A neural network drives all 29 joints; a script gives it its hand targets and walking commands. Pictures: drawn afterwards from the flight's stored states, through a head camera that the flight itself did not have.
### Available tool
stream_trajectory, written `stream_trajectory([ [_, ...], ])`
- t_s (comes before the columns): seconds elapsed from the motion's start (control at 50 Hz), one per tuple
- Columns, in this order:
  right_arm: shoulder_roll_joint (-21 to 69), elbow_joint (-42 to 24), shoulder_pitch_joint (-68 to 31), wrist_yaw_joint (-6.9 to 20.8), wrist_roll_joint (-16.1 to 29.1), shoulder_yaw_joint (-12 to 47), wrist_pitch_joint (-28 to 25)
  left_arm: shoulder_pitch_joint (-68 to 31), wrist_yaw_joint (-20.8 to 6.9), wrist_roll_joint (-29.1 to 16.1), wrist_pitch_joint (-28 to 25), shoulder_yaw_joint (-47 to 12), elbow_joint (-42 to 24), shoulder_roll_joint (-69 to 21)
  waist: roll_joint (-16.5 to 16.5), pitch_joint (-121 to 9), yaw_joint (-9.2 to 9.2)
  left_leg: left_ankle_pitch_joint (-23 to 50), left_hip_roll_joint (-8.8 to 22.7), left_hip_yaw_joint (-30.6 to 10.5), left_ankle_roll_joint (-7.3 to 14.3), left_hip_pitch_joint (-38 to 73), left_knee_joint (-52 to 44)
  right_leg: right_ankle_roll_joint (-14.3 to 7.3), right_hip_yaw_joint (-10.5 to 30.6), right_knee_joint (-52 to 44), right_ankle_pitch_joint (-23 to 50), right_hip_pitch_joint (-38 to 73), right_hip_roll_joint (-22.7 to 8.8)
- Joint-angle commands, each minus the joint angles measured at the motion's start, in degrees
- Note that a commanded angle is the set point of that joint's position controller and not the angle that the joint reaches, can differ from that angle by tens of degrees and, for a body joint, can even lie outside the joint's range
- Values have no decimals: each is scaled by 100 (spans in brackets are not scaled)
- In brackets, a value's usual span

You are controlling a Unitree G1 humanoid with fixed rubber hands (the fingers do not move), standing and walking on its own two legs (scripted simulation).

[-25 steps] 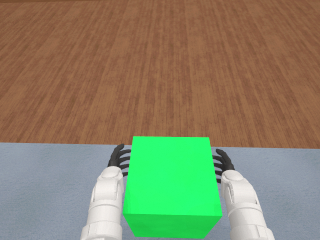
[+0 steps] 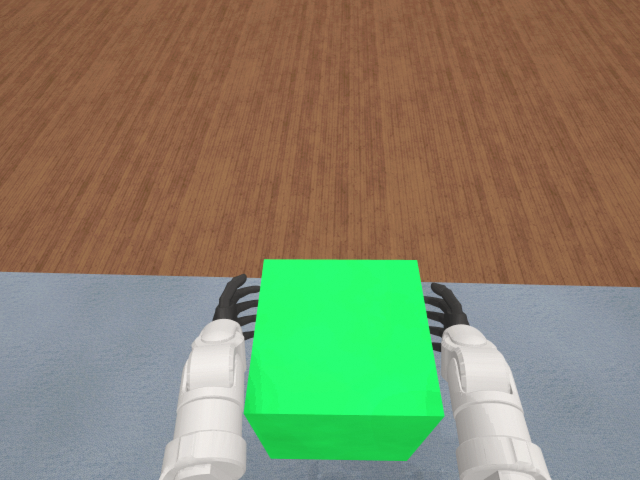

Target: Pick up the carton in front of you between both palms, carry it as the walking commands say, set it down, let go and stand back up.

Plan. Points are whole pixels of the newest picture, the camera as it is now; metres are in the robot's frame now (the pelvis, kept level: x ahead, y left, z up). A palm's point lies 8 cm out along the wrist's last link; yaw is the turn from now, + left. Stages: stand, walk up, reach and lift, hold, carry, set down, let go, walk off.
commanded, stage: reach and lift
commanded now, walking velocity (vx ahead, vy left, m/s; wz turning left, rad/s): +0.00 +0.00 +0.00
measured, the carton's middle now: (339, 365) +0.29 +0.00 -0.05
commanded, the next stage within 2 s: hold in 0.44 s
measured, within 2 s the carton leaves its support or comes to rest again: neither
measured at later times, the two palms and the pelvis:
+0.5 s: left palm (224, 323) +0.30 +0.15 +0.05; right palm (456, 332) +0.29 -0.15 +0.04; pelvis +0.01 +0.00 +0.00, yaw +0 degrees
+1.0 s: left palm (221, 322) +0.29 +0.15 +0.06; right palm (459, 329) +0.29 -0.15 +0.05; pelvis +0.00 +0.00 +0.00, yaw +0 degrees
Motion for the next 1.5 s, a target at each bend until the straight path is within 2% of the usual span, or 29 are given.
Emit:
stream_trajectory([
  [0.0,5422,-435,-3239,1498,1543,3181,-308,-2293,-1475,-1322,105,-3108,367,-5542,-60,-1492,-5,998,-325,492,-4,248,-408,49,-380,-379,885,693,264],
  [0.22,5301,-850,-2828,1504,1657,3318,-136,-1879,-1439,-1452,291,-3286,-56,-5529,-6,-1453,-14,1557,-320,432,-59,523,-507,46,-372,-468,1319,823,304],
  [0.4,5232,-1004,-2834,1520,1686,3342,-10,-1890,-1423,-1508,423,-3334,-216,-5514,-2,-1340,-23,1459,-307,427,-66,549,-552,32,-385,-515,1180,817,310],
  [0.52,5308,-1496,-2876,1497,1938,3728,207,-1884,-1378,-1727,638,-3684,-731,-5513,-5,-1585,19,1806,-296,389,-64,804,-600,50,-360,-570,1471,1035,314],
  [0.64,5102,-1053,-2876,1504,1686,3275,407,-2004,-1416,-1514,827,-3287,-365,-5274,-9,-812,1,774,-282,468,-16,490,-768,4,-395,-724,549,769,274],
  [0.86,5357,-882,-3468,1562,1700,3253,342,-2601,-1523,-1528,745,-3241,-197,-5427,-38,-1085,15,494,-268,514,16,389,-681,5,-409,-643,348,828,242],
  [1.02,5363,-815,-3435,1560,1673,3205,340,-2580,-1528,-1488,737,-3200,-158,-5397,-42,-1137,9,649,-274,522,15,436,-680,18,-404,-654,495,869,241],
  [1.26,5283,-1053,-3108,1531,1718,3274,369,-2263,-1479,-1544,773,-3301,-395,-5374,-11,-1221,-8,1176,-292,468,-22,622,-689,22,-389,-653,961,985,276],
  [1.28,5244,-1107,-3174,1528,1745,3314,378,-2340,-1467,-1635,781,-3391,-444,-5339,-271,-1015,-15,277,654,345,62,-223,-175,-43,-257,-190,126,275,-738],
  [1.3,5307,-1149,-3156,1513,1813,3354,374,-2227,-1445,-1634,792,-3400,-450,-5332,-334,-1174,-31,-878,540,288,105,-276,-181,-100,63,-498,-1190,51,-781],
  [1.32,5324,-1350,-3250,1501,1904,3479,372,-2209,-1418,-1681,799,-3541,-648,-5362,-363,-1088,-1,-1886,408,345,134,-577,-117,-177,211,-669,-2516,-243,-810],
  [1.34,5340,-1520,-3357,1486,2001,3627,394,-2268,-1381,-1758,822,-3672,-836,-5379,-469,-993,4,-2344,338,415,136,-894,57,-259,404,-798,-3240,-363,-907],
  [1.36,5334,-1706,-3433,1470,2106,3789,444,-2267,-1333,-1849,858,-3812,-1042,-5377,-678,-1007,26,-1896,255,673,106,-929,460,-360,636,-894,-3268,-402,-1093],
  [1.4,5345,-2053,-3361,1421,2358,4186,610,-2204,-1228,-2063,1029,-4163,-1486,-5341,-926,-1318,7,-1119,115,1093,60,-1140,842,-536,825,-890,-2757,-162,-1346],
  [1.42,5310,-2241,-3341,1395,2490,4348,732,-2156,-1168,-2161,1161,-4339,-1716,-5299,-890,-1490,0,-1028,115,1189,67,-963,569,-576,695,-766,-2586,-200,-1354],
  [1.44,5254,-2419,-3327,1367,2606,4479,871,-2160,-1112,-2261,1317,-4502,-1959,-5232,-714,-1577,-2,-1062,132,1189,100,-605,191,-515,384,-567,-2532,-441,-1219],
  [1.46,5158,-2580,-3341,1334,2701,4566,1029,-2203,-1068,-2373,1491,-4656,-2179,-5173,-310,-1538,0,-1404,383,832,168,-252,-244,-372,-73,-131,-2451,-855,-963],
  [1.48,5046,-2699,-3259,1298,2768,4611,1199,-2358,-1040,-2499,1672,-4784,-2410,-5104,657,-1411,-72,-2211,1162,-344,415,146,-871,-124,-684,962,-2182,-1596,-616],
])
